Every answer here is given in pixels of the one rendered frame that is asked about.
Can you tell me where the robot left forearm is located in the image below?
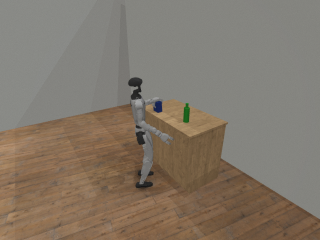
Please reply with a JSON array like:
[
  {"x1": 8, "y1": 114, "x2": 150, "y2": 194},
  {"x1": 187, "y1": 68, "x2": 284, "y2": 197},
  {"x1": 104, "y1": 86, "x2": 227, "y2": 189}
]
[{"x1": 144, "y1": 98, "x2": 154, "y2": 106}]

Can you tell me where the sponge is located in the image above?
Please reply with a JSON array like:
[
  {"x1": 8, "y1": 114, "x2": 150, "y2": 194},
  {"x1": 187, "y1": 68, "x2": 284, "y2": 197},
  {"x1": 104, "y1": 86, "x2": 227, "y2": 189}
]
[{"x1": 153, "y1": 101, "x2": 162, "y2": 113}]

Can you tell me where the table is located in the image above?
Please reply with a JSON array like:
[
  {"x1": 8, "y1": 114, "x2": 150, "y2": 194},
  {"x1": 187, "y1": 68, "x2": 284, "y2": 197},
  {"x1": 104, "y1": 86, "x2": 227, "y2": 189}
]
[{"x1": 145, "y1": 99, "x2": 228, "y2": 194}]

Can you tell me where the robot right hand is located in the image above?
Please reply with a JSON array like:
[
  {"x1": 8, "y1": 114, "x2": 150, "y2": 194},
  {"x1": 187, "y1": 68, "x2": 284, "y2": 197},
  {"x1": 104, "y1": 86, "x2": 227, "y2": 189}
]
[{"x1": 160, "y1": 133, "x2": 174, "y2": 145}]

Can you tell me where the robot right forearm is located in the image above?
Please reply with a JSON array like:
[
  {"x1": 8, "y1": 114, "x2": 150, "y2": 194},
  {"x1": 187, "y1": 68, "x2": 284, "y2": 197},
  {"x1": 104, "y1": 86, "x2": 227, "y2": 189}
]
[{"x1": 140, "y1": 122, "x2": 162, "y2": 137}]

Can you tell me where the robot right thigh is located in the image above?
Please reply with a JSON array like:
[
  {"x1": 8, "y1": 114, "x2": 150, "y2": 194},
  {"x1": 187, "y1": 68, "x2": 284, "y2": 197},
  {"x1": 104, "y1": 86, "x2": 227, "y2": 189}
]
[{"x1": 137, "y1": 132, "x2": 154, "y2": 164}]

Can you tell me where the right robot upper arm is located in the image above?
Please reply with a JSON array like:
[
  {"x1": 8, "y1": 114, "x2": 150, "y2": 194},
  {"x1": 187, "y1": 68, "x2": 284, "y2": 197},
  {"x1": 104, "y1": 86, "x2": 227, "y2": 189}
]
[{"x1": 134, "y1": 100, "x2": 146, "y2": 127}]

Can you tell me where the robot left foot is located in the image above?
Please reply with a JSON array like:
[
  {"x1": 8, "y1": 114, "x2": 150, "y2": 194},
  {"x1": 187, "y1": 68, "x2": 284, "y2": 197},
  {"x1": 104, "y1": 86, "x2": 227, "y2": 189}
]
[{"x1": 138, "y1": 170, "x2": 154, "y2": 176}]

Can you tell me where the robot left hand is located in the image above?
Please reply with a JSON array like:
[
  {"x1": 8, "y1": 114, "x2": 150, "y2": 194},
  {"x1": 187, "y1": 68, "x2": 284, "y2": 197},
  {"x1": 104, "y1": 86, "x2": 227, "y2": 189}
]
[{"x1": 152, "y1": 97, "x2": 163, "y2": 108}]

